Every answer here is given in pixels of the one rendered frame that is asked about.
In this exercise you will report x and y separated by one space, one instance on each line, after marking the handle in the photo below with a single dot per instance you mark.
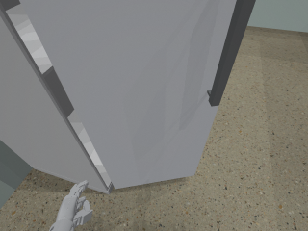
234 37

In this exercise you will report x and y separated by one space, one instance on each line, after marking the robot left forearm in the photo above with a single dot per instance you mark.
62 225

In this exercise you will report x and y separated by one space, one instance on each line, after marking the robot left hand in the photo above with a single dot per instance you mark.
71 204

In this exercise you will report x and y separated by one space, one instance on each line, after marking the fridge door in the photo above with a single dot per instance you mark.
137 73

